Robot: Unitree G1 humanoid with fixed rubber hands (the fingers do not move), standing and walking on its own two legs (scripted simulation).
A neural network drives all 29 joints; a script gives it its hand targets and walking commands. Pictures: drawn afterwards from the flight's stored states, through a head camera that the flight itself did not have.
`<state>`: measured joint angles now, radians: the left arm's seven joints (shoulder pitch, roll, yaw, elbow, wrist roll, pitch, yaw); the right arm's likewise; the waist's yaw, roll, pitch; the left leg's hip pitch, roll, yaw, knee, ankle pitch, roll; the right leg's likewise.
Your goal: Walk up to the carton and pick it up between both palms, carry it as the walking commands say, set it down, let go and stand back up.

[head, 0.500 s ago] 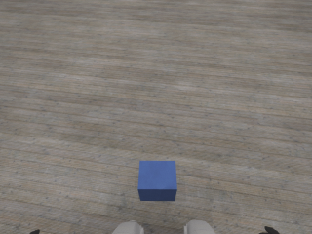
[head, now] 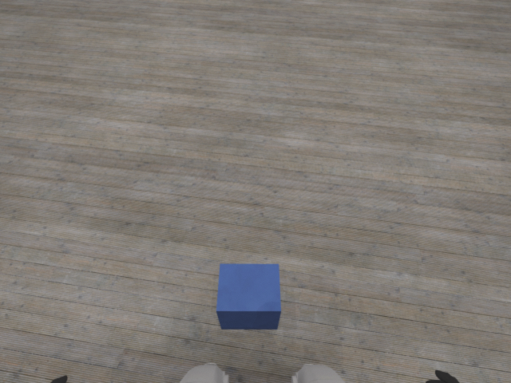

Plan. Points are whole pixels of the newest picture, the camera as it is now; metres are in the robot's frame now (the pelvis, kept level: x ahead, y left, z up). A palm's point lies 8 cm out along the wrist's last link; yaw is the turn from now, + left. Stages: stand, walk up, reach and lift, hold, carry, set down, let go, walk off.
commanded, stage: walk up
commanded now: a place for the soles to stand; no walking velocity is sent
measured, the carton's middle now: (249, 297) +0.47 +0.02 -0.62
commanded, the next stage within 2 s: reach and lift in 0.38 s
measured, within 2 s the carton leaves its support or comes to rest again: neither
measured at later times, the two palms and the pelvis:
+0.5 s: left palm out of the picture +0.10 +0.32 -0.08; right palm out of the picture +0.09 -0.31 -0.10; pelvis -0.01 +0.00 +0.00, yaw +0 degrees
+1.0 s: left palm (90, 343) +0.21 +0.29 -0.12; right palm (399, 337) +0.21 -0.25 -0.13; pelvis +0.00 +0.00 -0.01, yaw +0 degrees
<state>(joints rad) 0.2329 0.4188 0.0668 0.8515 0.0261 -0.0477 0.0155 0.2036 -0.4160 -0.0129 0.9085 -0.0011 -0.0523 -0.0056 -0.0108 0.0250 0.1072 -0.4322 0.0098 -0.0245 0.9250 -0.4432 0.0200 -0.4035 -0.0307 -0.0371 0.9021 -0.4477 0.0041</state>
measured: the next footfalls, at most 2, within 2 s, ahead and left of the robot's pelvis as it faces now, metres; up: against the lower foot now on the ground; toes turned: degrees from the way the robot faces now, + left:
none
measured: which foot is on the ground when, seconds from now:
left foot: down 0.00-1.00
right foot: down 0.00-1.00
